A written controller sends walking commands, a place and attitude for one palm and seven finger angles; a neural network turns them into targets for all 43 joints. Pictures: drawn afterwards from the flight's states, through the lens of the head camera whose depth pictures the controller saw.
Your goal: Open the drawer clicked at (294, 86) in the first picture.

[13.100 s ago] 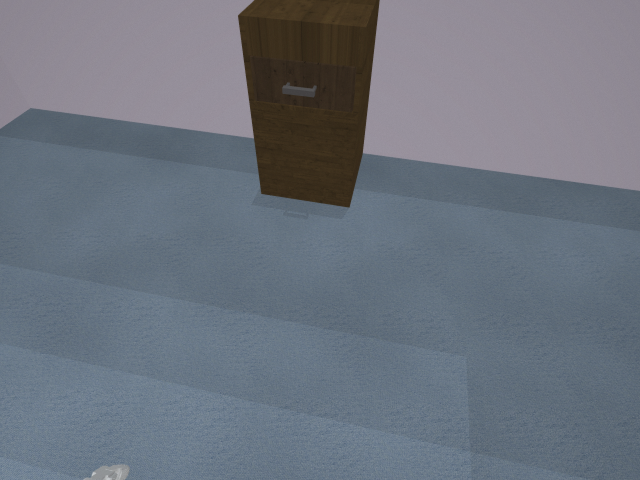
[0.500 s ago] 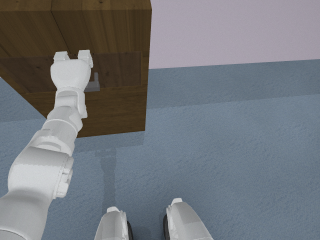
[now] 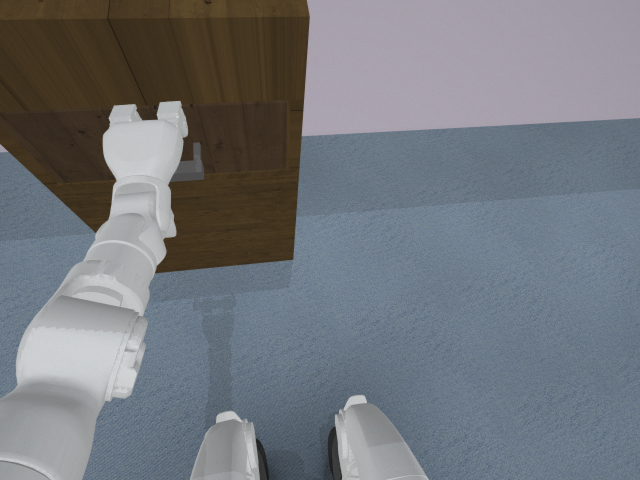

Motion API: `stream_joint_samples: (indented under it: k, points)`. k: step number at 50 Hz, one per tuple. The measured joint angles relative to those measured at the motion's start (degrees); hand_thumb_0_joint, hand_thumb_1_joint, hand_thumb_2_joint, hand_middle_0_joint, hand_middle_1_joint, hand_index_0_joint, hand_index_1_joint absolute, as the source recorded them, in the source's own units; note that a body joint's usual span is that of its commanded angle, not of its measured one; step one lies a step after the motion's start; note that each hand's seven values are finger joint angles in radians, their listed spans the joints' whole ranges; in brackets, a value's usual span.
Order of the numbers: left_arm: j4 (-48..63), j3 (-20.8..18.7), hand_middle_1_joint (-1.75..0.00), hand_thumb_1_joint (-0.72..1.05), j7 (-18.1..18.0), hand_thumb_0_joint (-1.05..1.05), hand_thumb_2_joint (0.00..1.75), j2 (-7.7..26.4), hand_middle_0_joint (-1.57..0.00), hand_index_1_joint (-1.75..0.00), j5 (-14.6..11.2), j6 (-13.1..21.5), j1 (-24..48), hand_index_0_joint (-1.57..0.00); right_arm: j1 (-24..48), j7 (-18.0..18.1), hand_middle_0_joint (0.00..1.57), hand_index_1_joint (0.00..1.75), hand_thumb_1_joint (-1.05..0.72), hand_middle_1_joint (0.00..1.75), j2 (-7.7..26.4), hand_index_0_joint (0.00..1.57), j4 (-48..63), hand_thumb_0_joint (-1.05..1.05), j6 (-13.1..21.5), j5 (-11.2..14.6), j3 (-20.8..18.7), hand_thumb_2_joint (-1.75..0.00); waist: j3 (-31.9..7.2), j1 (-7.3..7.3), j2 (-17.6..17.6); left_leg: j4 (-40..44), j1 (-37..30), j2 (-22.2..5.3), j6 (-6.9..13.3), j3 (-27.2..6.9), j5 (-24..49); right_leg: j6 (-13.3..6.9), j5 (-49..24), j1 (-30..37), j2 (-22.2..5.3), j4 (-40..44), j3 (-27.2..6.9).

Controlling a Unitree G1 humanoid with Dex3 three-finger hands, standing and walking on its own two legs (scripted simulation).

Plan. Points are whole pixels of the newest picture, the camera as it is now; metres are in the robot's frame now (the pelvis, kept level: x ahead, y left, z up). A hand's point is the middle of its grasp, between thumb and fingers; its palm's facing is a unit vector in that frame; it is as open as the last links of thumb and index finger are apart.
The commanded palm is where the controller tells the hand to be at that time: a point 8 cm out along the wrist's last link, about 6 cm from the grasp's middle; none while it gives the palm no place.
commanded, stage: lower the fingers behind the handle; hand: left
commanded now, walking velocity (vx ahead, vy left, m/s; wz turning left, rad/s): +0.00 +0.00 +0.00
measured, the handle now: (163, 161) +0.59 +0.17 -0.09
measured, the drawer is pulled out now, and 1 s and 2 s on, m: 0.00 0.00 0.00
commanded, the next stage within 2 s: close the thumb around the handle in 1.60 s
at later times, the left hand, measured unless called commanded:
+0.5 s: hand (162, 190) +0.52 +0.16 -0.07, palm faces -0.03 -0.02 -1.00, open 13.8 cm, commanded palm +0.51 +0.14 -0.02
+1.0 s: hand (168, 197) +0.53 +0.16 -0.10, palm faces -0.05 +0.01 -1.00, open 13.8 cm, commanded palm +0.52 +0.14 -0.05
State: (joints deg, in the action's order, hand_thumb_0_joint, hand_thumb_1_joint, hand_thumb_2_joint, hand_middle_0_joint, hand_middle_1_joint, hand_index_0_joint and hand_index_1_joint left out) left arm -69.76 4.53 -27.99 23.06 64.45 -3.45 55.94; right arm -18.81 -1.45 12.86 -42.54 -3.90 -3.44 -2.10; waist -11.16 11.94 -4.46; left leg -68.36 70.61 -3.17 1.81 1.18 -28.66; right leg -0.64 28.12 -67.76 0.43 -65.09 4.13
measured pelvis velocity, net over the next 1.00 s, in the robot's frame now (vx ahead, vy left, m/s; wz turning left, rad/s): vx -0.02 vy -0.01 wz -0.02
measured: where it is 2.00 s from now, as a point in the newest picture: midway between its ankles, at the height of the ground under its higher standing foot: outside the picture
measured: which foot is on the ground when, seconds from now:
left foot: down 0.00-1.00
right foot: down 0.00-1.00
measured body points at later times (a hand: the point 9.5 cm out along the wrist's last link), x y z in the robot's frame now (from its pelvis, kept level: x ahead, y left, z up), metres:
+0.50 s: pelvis -0.01 +0.00 -0.03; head +0.17 +0.01 +0.39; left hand +0.52 +0.16 -0.01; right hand -0.02 -0.26 -0.15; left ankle +0.02 +0.10 -0.63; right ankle +0.01 -0.12 -0.63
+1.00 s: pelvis -0.02 -0.01 -0.06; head +0.17 +0.00 +0.35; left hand +0.52 +0.16 -0.04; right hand -0.03 -0.27 -0.18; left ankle +0.02 +0.10 -0.63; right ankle +0.01 -0.12 -0.63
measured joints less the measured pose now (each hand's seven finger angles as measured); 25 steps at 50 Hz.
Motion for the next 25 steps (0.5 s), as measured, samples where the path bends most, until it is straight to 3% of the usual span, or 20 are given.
stream_joint_samples:
  k: [9,16,25]
  points:
    - [-1.75,-0.92,-1.2,-0.49,0.68,0.0,0.3,0.93,-0.31,-1.2,0.82,0.58,0.21,-0.31,-0.05,0.13,0.2,0.3,-0.9,0.3,0.64,0.2,1.32,0.0,0.25,-0.04,0.44,-0.9,-0.3,0.61,0.09,-1.25,1.2,-0.29,0.1,0.51,-0.54,0.06,0.38,-1.57,0.23,-1.46,-0.56]
    - [1.85,-1.87,-1.2,-0.48,-0.24,0.0,0.3,1.58,-0.32,-1.2,1.51,2.86,-1.84,-0.32,-0.31,-0.06,0.2,0.3,-0.9,0.3,0.46,0.2,0.67,0.0,0.78,-0.41,-0.38,-0.9,-0.53,-0.26,0.13,-4.22,4.52,-0.37,0.09,0.38,-1.48,0.01,1.37,-4.89,0.2,-4.48,-0.49]
    - [0.65,-1.19,-1.2,-0.48,-1.98,0.0,0.3,1.22,-0.32,-1.2,1.52,0.91,-0.12,-0.32,1.01,-0.56,0.2,0.3,-0.9,0.3,-0.21,0.2,-0.39,0.0,1.04,-0.62,-0.13,-0.9,-0.39,-0.18,0.03,-6.64,7.42,-0.23,-0.03,-0.39,-1.84,-0.17,1.96,-7.41,0.01,-6.75,0.22]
